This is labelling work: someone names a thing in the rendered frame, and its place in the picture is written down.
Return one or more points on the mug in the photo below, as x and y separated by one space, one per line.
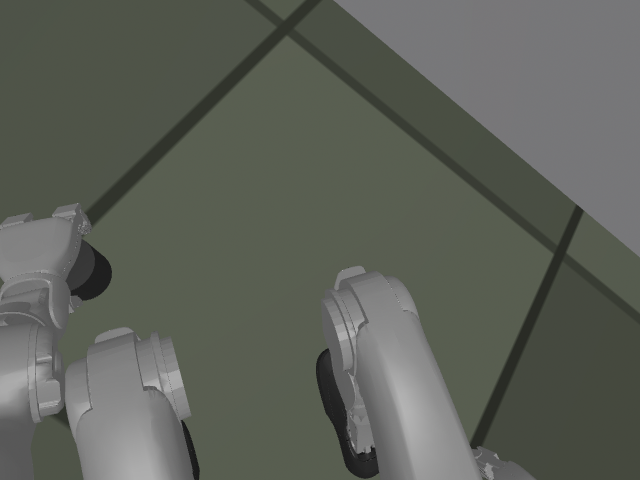
90 275

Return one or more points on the left robot hand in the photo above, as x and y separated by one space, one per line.
49 245

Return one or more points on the left robot foot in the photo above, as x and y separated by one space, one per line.
191 450

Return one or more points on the right robot foot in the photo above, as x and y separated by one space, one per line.
361 465

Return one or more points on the right robot hand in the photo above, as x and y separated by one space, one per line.
491 467

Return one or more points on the left robot arm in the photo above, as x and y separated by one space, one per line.
34 312

